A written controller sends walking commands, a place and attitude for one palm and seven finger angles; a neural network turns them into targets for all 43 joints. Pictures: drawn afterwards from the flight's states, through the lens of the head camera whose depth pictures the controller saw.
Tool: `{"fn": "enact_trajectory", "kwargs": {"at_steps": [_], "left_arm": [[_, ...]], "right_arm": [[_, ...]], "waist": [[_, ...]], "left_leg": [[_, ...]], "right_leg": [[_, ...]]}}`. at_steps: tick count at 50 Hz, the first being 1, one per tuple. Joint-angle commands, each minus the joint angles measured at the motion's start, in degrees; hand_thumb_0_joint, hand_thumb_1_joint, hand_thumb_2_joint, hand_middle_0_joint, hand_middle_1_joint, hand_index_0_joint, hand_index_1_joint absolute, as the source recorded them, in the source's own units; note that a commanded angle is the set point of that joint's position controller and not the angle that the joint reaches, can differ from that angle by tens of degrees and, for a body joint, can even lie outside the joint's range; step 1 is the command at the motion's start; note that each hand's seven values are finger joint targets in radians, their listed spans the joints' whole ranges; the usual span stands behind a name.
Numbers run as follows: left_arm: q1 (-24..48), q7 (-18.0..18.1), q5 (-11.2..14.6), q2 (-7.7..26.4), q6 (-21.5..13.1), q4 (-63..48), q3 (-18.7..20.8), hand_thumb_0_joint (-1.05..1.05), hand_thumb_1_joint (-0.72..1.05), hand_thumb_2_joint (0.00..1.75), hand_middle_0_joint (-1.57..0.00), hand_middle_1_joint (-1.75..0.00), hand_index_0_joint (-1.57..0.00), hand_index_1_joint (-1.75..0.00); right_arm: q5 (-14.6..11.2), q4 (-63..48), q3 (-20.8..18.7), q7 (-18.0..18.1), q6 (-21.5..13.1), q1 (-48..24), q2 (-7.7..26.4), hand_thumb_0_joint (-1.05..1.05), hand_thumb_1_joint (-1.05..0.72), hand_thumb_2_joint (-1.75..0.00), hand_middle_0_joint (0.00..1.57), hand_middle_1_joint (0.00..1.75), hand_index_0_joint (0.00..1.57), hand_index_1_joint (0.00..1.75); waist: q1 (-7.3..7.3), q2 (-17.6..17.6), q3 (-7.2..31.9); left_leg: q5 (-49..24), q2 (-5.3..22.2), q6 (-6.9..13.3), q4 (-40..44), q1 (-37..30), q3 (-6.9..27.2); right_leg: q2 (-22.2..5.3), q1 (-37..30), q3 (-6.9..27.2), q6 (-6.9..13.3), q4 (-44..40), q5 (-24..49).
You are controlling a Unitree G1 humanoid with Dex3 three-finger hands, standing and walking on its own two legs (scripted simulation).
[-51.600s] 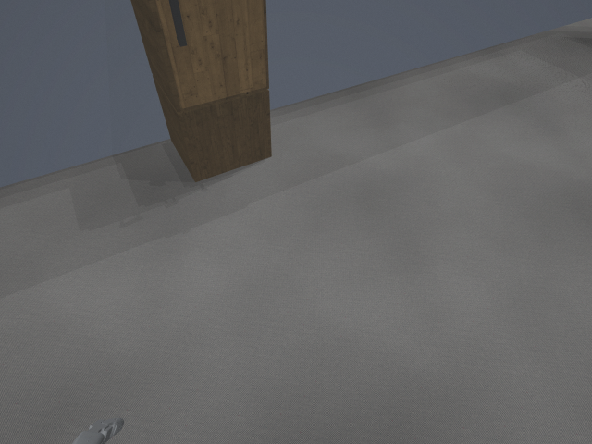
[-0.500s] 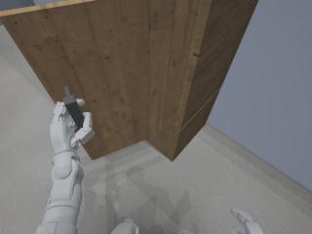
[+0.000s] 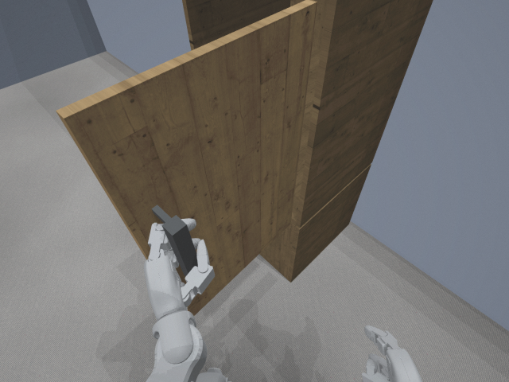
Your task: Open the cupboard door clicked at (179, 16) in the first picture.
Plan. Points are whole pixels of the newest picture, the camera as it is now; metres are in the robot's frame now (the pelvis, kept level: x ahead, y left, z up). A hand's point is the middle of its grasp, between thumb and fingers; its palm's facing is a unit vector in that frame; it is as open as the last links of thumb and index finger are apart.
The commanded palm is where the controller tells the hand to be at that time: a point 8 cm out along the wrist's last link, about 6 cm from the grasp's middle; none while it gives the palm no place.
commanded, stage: open thumb and fingers to let go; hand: left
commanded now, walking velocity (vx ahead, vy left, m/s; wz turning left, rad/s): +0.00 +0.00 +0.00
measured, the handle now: (177, 245) +0.32 +0.14 +0.05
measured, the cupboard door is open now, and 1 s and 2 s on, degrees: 92 91 92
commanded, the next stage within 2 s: slide the hand sideways off the handle in 0.76 s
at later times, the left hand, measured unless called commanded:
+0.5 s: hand (197, 262) +0.29 +0.10 +0.05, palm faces +0.39 -0.92 +0.01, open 13.1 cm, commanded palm +0.24 +0.15 +0.05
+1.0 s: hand (189, 284) +0.26 +0.11 +0.05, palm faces +0.07 -0.99 -0.08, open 15.8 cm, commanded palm +0.23 +0.15 +0.05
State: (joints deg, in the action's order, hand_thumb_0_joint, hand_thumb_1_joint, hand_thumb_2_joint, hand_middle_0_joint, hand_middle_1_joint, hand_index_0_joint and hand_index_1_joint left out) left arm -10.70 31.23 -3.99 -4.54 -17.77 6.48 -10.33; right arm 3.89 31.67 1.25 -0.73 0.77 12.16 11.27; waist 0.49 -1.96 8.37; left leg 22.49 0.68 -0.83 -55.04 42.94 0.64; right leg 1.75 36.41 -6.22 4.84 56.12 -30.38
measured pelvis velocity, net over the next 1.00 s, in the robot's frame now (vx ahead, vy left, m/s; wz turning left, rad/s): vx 0.00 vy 0.02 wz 0.00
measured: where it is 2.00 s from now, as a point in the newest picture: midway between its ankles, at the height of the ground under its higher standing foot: outside the picture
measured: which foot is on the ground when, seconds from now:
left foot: down 0.00-1.00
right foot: down 0.00-1.00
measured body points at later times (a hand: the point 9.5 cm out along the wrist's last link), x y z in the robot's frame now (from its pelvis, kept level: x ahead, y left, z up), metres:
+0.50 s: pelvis +0.02 +0.00 +0.00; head +0.05 -0.02 +0.45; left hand +0.26 +0.15 +0.06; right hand +0.18 -0.22 -0.10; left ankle +0.05 +0.13 -0.68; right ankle -0.02 -0.06 -0.68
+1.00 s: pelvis +0.00 +0.02 -0.01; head +0.04 +0.01 +0.44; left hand +0.25 +0.16 +0.05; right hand +0.18 -0.19 -0.10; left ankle +0.05 +0.13 -0.68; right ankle -0.02 -0.06 -0.68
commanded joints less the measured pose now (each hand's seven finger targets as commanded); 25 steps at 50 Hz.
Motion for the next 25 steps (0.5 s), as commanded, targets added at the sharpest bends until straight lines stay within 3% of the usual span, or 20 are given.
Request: {"fn": "enact_trajectory", "kwargs": {"at_steps": [1, 6, 11, 14, 17, 19, 23, 25], "left_arm": [[17.31, 0.57, -0.87, 3.88, -4.26, -8.95, 4.52, 0.00, 0.62, 0.78, -0.38, -1.32, -0.38, -1.32], [12.01, -1.89, 0.85, 0.10, -4.09, -9.43, 1.21, 0.00, 0.27, 0.63, -0.35, -1.28, -0.35, -1.28], [8.67, -3.43, 2.07, 1.43, -3.92, -11.34, 2.31, 0.00, -0.08, 0.48, -0.33, -1.24, -0.33, -1.24], [8.09, -3.72, 1.79, 0.04, -4.15, -12.25, 0.74, 0.00, -0.29, 0.39, -0.32, -1.22, -0.32, -1.22], [5.67, -3.31, 1.63, 1.37, -4.27, -12.24, 2.45, 0.00, -0.50, 0.30, -0.30, -1.20, -0.30, -1.20], [6.22, -3.09, 1.07, 1.53, -4.60, -13.06, 2.50, 0.00, -0.50, 0.30, -0.30, -1.20, -0.30, -1.20], [1.81, -2.88, 0.55, 0.31, -4.47, -15.44, 1.39, 0.00, -0.50, 0.30, -0.27, -1.00, -0.27, -1.00], [1.02, -2.62, 0.46, 0.98, -3.98, -15.29, 1.89, 0.00, -0.50, 0.30, -0.25, -0.90, -0.25, -0.90]], "right_arm": [[0.19, -6.96, -1.98, 1.63, -3.11, -7.05, 4.02, 0.00, -0.90, -0.90, 0.20, 0.30, 0.20, 0.30], [-0.34, -7.25, -2.44, 1.00, -3.06, -5.76, 4.55, 0.00, -0.90, -0.90, 0.20, 0.30, 0.20, 0.30], [-0.36, -7.91, -2.80, 0.90, -2.81, -4.07, 5.35, 0.00, -0.90, -0.90, 0.20, 0.30, 0.20, 0.30], [-0.44, -8.37, -2.81, 0.81, -2.78, -3.79, 5.46, 0.00, -0.90, -0.90, 0.20, 0.30, 0.20, 0.30], [-0.28, -8.69, -2.80, 0.81, -2.83, -3.94, 5.45, 0.00, -0.90, -0.90, 0.20, 0.30, 0.20, 0.30], [-0.26, -8.57, -2.85, 0.83, -2.73, -3.85, 5.35, 0.00, -0.90, -0.90, 0.20, 0.30, 0.20, 0.30], [-0.27, -9.54, -2.91, 0.58, -2.70, -3.69, 5.17, 0.00, -0.90, -0.90, 0.20, 0.30, 0.20, 0.30], [-0.27, -9.72, -2.74, 0.68, -2.52, -3.58, 5.23, 0.00, -0.90, -0.90, 0.20, 0.30, 0.20, 0.30]], "waist": [[1.09, 8.14, 7.54], [0.57, 4.17, 11.77], [0.66, 7.56, 12.76], [1.02, 8.25, 11.28], [0.30, 7.94, 10.85], [0.42, 7.25, 11.36], [-0.34, 5.46, 13.76], [-0.17, 6.47, 12.21]], "left_leg": [[-1.11, -1.74, 1.96, 1.27, -3.43, 1.51], [-5.96, -1.58, 1.90, 2.40, -6.52, 1.10], [-8.98, -1.49, 1.98, 2.75, -6.92, 1.27], [-9.02, -1.53, 2.06, 3.12, -7.44, 1.30], [-8.86, -1.54, 2.02, 2.78, -7.05, 1.23], [-9.10, -1.61, 2.00, 2.71, -7.22, 1.08], [-11.40, -1.60, 2.03, 2.84, -9.13, 0.72], [-11.61, -1.41, 2.07, 2.87, -8.83, 1.01]], "right_leg": [[-5.91, -2.32, 15.18, -5.57, -17.34, 8.27], [-5.13, -4.93, 12.29, -5.51, -13.80, 21.13], [-5.15, -7.57, 11.24, -6.26, -12.37, 30.32], [-4.78, -6.44, 10.07, -6.14, -11.90, 30.41], [-4.71, -6.01, 10.14, -6.00, -11.78, 29.82], [-4.60, -5.81, 9.80, -5.78, -11.28, 29.51], [-3.83, -6.19, 8.10, -5.27, -9.83, 31.68], [-3.51, -5.81, 7.93, -5.10, -10.01, 31.24]]}}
